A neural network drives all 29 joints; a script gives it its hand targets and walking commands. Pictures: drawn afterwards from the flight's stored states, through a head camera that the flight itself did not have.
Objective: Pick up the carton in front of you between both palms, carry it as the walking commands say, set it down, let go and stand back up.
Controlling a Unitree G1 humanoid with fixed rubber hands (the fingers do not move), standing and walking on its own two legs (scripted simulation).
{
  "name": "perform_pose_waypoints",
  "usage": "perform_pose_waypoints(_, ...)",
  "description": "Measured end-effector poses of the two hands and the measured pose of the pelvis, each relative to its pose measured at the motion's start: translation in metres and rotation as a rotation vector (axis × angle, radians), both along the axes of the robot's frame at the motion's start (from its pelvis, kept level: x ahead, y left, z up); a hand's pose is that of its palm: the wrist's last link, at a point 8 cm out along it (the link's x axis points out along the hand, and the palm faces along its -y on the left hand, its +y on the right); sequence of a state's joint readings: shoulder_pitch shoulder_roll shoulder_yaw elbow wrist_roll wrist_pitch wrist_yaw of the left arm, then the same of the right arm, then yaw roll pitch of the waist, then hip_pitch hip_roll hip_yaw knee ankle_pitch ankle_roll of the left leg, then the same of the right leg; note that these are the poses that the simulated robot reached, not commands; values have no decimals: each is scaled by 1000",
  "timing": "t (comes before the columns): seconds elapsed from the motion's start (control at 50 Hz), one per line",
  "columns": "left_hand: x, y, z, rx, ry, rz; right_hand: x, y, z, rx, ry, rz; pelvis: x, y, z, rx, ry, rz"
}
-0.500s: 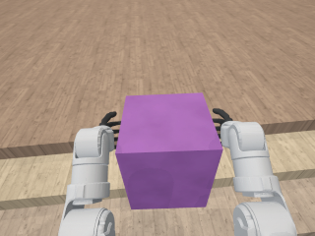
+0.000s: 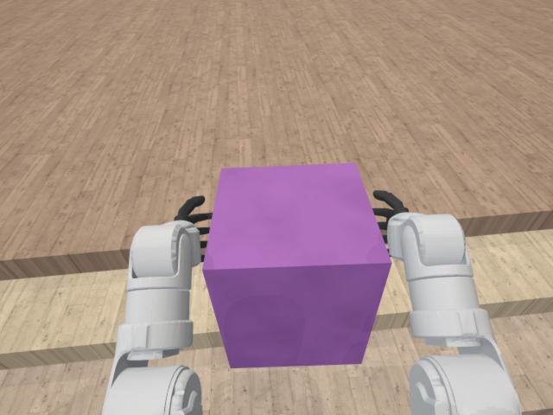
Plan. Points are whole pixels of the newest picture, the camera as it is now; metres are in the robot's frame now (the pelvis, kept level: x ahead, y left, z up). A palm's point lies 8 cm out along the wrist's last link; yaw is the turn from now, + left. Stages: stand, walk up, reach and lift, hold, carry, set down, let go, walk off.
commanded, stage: carry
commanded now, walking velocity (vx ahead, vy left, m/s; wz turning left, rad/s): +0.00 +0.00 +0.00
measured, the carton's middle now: (292, 267) +0.35 +0.00 +0.05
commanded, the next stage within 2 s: none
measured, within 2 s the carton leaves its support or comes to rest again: neither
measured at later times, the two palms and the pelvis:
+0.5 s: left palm (185, 238) +0.35 +0.15 +0.13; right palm (397, 231) +0.35 -0.15 +0.13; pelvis +0.00 +0.00 +0.00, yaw +0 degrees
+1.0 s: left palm (177, 158) +0.49 +0.17 +0.17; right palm (360, 146) +0.50 -0.13 +0.17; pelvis +0.13 +0.02 +0.00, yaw +0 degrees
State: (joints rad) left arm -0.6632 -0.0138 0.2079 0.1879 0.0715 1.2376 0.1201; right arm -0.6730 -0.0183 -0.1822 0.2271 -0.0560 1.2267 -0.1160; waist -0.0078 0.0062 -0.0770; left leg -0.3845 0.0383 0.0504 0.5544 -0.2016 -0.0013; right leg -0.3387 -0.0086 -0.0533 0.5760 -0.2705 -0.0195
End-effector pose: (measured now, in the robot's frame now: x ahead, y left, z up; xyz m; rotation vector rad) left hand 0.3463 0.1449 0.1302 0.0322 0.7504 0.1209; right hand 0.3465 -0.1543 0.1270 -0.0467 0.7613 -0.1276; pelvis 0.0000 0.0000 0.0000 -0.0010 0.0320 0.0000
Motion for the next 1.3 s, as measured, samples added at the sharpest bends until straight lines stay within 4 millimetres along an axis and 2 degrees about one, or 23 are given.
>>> perform_pose_waypoints(0.54,3,1,1,1,-4,-1,3,1,1,-1,-4,2,3,0,0,0,3,0)
perform_pose_waypoints(0.62,9,2,10,6,-30,-6,11,2,11,-5,-30,7,10,1,-2,-2,12,1)
perform_pose_waypoints(0.7,26,9,26,2,-77,-7,30,8,31,-7,-76,10,23,7,-4,-2,26,2)
perform_pose_waypoints(0.8,61,18,44,-13,-96,-8,62,18,50,-11,-95,1,54,15,-8,13,45,-3)
perform_pose_waypoints(0.92,110,18,49,-3,-39,4,108,18,44,9,-39,5,99,16,-6,-13,49,6)
perform_pose_waypoints(1.0,141,28,42,-5,-25,19,151,28,46,15,-25,11,130,20,-3,-6,63,2)
perform_pose_waypoints(1.1,189,60,33,1,-28,56,217,61,45,49,-26,21,176,41,-2,-11,79,-14)
perform_pose_waypoints(1.16,230,84,27,-12,-21,78,261,85,38,55,-19,25,215,58,0,16,74,-19)
perform_pose_waypoints(1.2,267,95,25,-25,-24,69,288,95,33,50,-21,9,244,74,1,37,67,-14)
perform_pose_waypoints(1.24,308,97,26,-49,-38,32,308,97,31,30,-38,-34,270,93,5,41,45,-2)
perform_pose_waypoints(1.3,358,91,34,-94,-31,-11,329,92,32,10,-33,-101,300,109,26,37,33,0)
